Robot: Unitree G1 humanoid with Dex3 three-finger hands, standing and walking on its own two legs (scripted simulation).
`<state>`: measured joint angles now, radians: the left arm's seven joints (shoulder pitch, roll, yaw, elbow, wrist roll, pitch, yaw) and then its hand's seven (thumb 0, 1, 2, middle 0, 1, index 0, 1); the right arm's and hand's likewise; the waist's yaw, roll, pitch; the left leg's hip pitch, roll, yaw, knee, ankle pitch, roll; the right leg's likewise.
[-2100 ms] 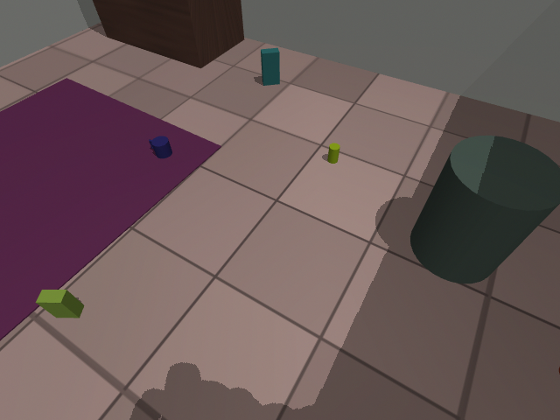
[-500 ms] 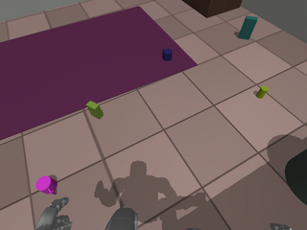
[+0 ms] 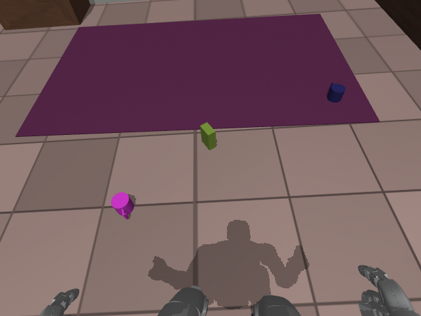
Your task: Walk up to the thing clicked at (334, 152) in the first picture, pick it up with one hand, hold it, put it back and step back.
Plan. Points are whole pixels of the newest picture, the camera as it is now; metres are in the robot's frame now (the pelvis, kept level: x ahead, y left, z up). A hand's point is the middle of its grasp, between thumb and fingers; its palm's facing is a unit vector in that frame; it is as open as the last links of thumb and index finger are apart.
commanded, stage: walk up
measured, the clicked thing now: out of the picture +0.62 -1.25 -0.70
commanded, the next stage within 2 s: stand in 1.58 s
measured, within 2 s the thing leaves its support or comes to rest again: neither
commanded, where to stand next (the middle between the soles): +0.07 +0.06 m, yaw +33 degrees
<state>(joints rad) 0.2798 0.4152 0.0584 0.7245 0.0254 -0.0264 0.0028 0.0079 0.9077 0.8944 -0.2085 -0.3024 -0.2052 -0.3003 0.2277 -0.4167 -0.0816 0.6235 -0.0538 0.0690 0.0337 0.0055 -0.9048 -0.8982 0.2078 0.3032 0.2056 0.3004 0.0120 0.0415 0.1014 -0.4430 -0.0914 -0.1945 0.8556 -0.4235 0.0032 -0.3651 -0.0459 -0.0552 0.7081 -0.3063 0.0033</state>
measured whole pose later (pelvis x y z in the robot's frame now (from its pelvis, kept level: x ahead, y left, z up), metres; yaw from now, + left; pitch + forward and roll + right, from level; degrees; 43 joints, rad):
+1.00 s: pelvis +0.01 +0.04 +0.00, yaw +33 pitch -3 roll +1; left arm 0.25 0.44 0.05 0.87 0.00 0.02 -0.01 0.01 0.91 0.89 -0.21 -0.30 -0.21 -0.30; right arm 0.21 -0.39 -0.04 0.85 -0.02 -0.03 -0.01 0.01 -0.91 -0.90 0.21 0.30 0.20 0.30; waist 0.03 -0.04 0.11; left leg -0.37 -0.04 -0.02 0.73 -0.32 0.02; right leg -0.37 -0.10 -0.04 0.90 -0.56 -0.01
